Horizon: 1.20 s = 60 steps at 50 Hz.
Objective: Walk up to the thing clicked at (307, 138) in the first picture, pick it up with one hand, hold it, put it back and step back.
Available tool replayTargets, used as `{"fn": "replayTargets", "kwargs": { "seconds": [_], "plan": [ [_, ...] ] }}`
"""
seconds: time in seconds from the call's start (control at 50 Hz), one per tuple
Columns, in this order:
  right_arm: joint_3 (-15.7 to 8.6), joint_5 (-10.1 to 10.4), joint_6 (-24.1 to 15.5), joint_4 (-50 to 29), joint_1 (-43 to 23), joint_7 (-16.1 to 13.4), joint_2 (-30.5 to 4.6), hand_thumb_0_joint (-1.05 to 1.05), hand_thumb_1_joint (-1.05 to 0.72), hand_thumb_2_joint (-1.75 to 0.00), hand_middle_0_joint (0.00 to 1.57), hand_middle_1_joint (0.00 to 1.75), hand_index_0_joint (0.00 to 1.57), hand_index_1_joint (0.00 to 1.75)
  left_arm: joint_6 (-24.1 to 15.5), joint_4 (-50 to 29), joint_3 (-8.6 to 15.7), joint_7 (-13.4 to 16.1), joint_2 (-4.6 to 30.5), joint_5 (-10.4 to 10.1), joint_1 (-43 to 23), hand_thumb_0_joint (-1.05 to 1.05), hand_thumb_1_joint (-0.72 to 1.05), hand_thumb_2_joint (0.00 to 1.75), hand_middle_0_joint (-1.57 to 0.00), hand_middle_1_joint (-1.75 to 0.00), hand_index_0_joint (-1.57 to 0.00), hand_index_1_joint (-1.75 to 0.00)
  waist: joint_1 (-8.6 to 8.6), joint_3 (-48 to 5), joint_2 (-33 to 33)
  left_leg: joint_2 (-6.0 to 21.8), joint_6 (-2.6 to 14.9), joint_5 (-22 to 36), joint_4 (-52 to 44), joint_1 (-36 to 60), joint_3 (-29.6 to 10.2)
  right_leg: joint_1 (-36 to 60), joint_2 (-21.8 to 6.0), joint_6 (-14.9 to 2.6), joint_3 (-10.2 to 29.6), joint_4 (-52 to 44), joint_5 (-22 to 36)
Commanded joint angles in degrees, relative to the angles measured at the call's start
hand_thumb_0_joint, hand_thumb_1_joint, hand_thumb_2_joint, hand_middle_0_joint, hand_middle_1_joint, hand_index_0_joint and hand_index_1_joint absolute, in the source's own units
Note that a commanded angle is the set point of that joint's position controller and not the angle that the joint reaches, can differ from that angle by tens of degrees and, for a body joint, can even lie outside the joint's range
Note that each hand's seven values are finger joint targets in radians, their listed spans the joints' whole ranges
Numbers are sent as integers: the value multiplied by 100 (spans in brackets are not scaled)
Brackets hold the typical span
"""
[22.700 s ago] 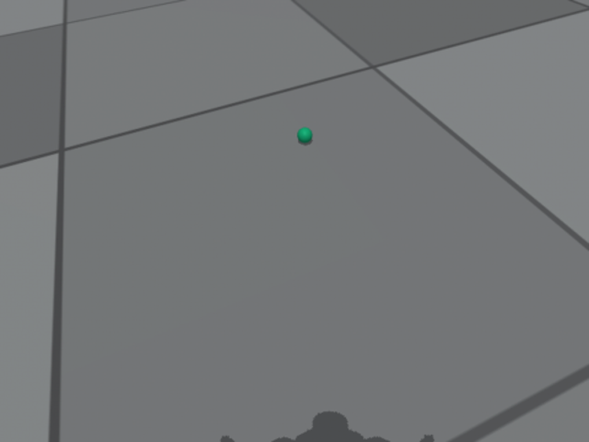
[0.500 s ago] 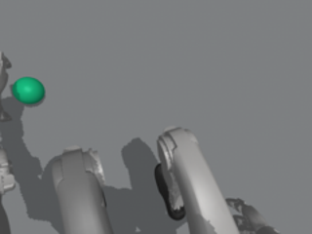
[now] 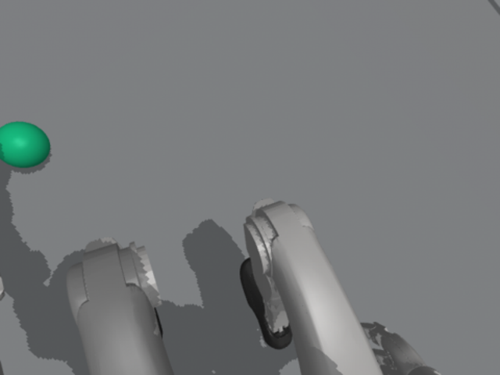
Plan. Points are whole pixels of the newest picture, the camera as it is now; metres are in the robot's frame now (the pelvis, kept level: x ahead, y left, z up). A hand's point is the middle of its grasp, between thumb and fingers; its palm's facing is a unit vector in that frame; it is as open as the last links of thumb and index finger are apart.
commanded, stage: rise first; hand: left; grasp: from above
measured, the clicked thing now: (22, 144) +0.51 +0.32 -0.28
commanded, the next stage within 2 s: approach in 0.52 s
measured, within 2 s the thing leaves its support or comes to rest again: neither
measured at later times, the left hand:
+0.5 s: hand out of the picture +0.48 +0.35 -0.17, palm faces -0.44 -0.11 -0.89, open 14.2 cm
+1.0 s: hand (14, 115) +0.52 +0.29 -0.16, palm faces -0.39 -0.09 -0.92, open 13.9 cm
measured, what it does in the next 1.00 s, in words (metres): stands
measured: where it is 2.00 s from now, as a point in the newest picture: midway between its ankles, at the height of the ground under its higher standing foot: (214, 337)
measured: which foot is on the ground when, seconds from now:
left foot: down 0.00-1.00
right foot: down 0.00-1.00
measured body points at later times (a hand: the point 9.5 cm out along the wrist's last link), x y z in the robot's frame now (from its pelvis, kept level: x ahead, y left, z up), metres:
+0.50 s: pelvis +0.00 +0.00 +0.00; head +0.26 +0.11 +0.36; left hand +0.50 +0.36 -0.12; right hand +0.06 -0.26 -0.08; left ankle +0.07 +0.13 -0.29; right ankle +0.10 -0.13 -0.29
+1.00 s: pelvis +0.00 +0.00 +0.00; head +0.25 +0.11 +0.36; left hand +0.53 +0.29 -0.11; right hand +0.04 -0.26 -0.07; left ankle +0.07 +0.13 -0.29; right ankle +0.10 -0.13 -0.29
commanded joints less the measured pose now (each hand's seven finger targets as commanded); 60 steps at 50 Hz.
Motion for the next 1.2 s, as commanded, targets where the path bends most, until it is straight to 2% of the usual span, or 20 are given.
{"fn": "replayTargets", "kwargs": {
  "seconds": [0.0, 0.04, 0.12, 0.18, 0.3, 0.38, 0.48, 0.58, 0.6, 0.62, 0.66, 0.78, 0.82, 0.88, 0.94, 0.98, 1.0, 1.1, 1.12, 1.18],
  "plan": [
    [-493, -11, -16, -51, 1109, -87, -1624, 0, -90, -90, 20, 30, 20, 30, -14, -837, 167, 213, 1515, -91, -1806, 0, -56, 100, -6, -105, -7, -104, -74, -3687, 2387, 105, 259, 850, -1419, 3197, 655, 1549, 61, -495, -617, -1237, 1377],
    [-471, -14, -6, -49, 1100, -83, -1634, 0, -90, -90, 20, 30, 20, 30, -34, -886, 198, 205, 1624, -69, -1778, 0, -57, 102, -7, -103, -6, -104, -27, -3779, 2463, 110, 258, 945, -1386, 3222, 682, 1660, 72, -497, -597, -1238, 1456],
    [-429, -24, -1, -64, 1140, -64, -1624, 0, -90, -90, 20, 30, 20, 30, -42, -783, 153, 170, 1576, -89, -1743, 0, -58, 102, -6, -104, -6, -104, -114, -3719, 2364, 120, 275, 1062, -1310, 3148, 660, 1712, 84, -474, -611, -1230, 1562],
    [-413, -37, -2, -96, 1129, -65, -1663, 0, -90, -90, 20, 30, 20, 30, -44, -949, 281, 170, 1797, -120, -1808, 0, -57, 102, -7, -103, -7, -103, -67, -3781, 2485, 124, 275, 1103, -1328, 3233, 675, 1787, 72, -463, -606, -1273, 1585],
    [-429, -40, 49, -109, 1137, -51, -1660, 0, -90, -90, 20, 30, 20, 30, -52, -1213, 257, 87, 1780, -129, -1802, 0, -58, 103, -7, -103, -6, -104, -31, -4013, 2589, 133, 263, 1222, -1312, 3371, 667, 1846, 84, -468, -609, -1253, 1661],
    [-463, -13, 75, -118, 1132, -29, -1645, 0, -90, -90, 20, 30, 20, 30, -8, -1103, 137, 27, 1532, -190, -1673, 0, -57, 102, -7, -104, -7, -104, -75, -3839, 2479, 138, 266, 1227, -1350, 3310, 633, 1743, 93, -469, -630, -1262, 1670],
    [-452, -2, 107, -170, 1114, -22, -1668, 0, -90, -90, 20, 30, 20, 30, 10, -1165, 165, -11, 1589, -163, -1671, 0, -58, 103, -7, -103, -6, -104, -50, -3819, 2568, 140, 238, 1248, -1435, 3450, 591, 1666, 79, -493, -658, -1228, 1641],
    [-445, 14, 108, -185, 1089, -26, -1603, 0, -90, -90, 20, 30, 20, 30, 18, -1153, 156, -1, 1608, -196, -1744, 0, -57, 102, -7, -103, -7, -104, -64, -3703, 2357, 120, 298, 939, -1340, 2990, 721, 1867, 92, -447, -549, -1394, 1488],
    [-430, -1, 108, -172, 1128, -28, -1612, 0, -91, -90, 20, 30, 20, 30, 9, -1252, 184, -1, 1657, -193, -1844, 0, -61, 108, -9, -100, -5, -103, -63, -3808, 2373, 122, 298, 983, -1331, 3041, 719, 1941, 91, -442, -543, -1393, 1529],
    [-434, 4, 104, -173, 1124, -32, -1614, 0, -91, -90, 20, 30, 20, 30, 26, -1138, 152, -15, 1637, -158, -1768, 0, -56, 100, -7, -108, -8, -108, -77, -3780, 2379, 121, 290, 969, -1351, 3019, 709, 1912, 96, -451, -555, -1374, 1514],
    [-465, 24, 108, -170, 1157, -40, -1603, 0, -91, -90, 20, 30, 20, 30, 32, -1309, 57, -28, 1430, -195, -1917, 0, -56, 99, -7, -109, -8, -108, -108, -3903, 2464, 130, 276, 1065, -1388, 3257, 680, 1838, 88, -459, -582, -1364, 1574],
    [-454, 6, 55, -59, 1319, -60, -1616, 0, -91, -90, 20, 30, 20, 30, 36, -1124, -555, -5, 542, -290, -2439, 0, -54, 98, -7, -111, -8, -109, -531, -3620, 2374, 151, 253, 931, -1382, 3232, 584, 1601, 106, -461, -680, -1384, 1583],
    [-437, 0, 38, -46, 1328, -84, -1638, 0, -91, -90, 20, 30, 20, 30, 68, -1017, -650, 87, 524, -211, -2709, 0, -54, 98, -7, -111, -9, -109, -549, -3666, 2478, 150, 222, 879, -1401, 3234, 575, 1514, 115, -486, -713, -1339, 1546],
    [-389, -7, 17, -91, 1286, -111, -1686, 0, -91, -90, 20, 30, 20, 30, 226, -746, -559, 285, 695, -102, -2865, 0, -52, 97, -7, -112, -9, -110, -511, -3527, 2767, 151, 164, 864, -1534, 3391, 529, 1266, 91, -529, -747, -1217, 1509],
    [-302, -21, 45, -193, 1287, -111, -1672, 0, -90, -90, 20, 30, 20, 30, 458, -666, -298, 534, 1027, 73, -2964, 0, -51, 97, -7, -112, -10, -109, -378, -3837, 3050, 121, 163, 1043, -1562, 3435, 623, 1428, 95, -550, -701, -1171, 1660],
    [-271, 4, 35, -283, 1271, -93, -1646, 0, -91, -90, 20, 30, 20, 30, 675, -438, -176, 615, 1094, 105, -2772, 0, -52, 97, -8, -110, -10, -108, -331, -3813, 3030, 103, 193, 1039, -1591, 3353, 691, 1464, 87, -553, -650, -1215, 1642],
    [-243, 9, 45, -339, 1217, -97, -1624, 0, -91, -90, 20, 30, 20, 30, 752, -561, -170, 623, 1154, 103, -2757, 0, -52, 98, -8, -110, -10, -108, -290, -4043, 3031, 112, 218, 1096, -1526, 3366, 740, 1625, 114, -546, -610, -1250, 1709],
    [-200, 128, 84, -465, 1126, -133, -1614, 0, -91, -90, 20, 30, 20, 30, 1121, -409, -18, 446, 1340, -222, -2168, 0, -52, 98, -10, -107, -11, -106, -171, -4110, 2438, 98, 358, 1070, -1449, 2760, 832, 2173, 136, -456, -443, -1386, 1729],
    [-209, 141, 94, -444, 1111, -135, -1569, 0, -91, -90, 20, 30, 20, 30, 1167, -246, -89, 343, 1208, -292, -1977, 0, -51, 98, -11, -106, -12, -105, -202, -3914, 2199, 111, 376, 957, -1437, 2584, 819, 2180, 152, -455, -427, -1406, 1616],
    [-173, 153, 121, -420, 1125, -166, -1549, 0, -91, -90, 20, 30, 20, 30, 1102, -295, -134, 29, 1293, -558, -2012, 0, -51, 96, -10, -107, -11, -105, -291, -3650, 1824, 137, 433, 741, -1341, 2128, 778, 2354, 177, -424, -309, -1501, 1348]
  ]
}}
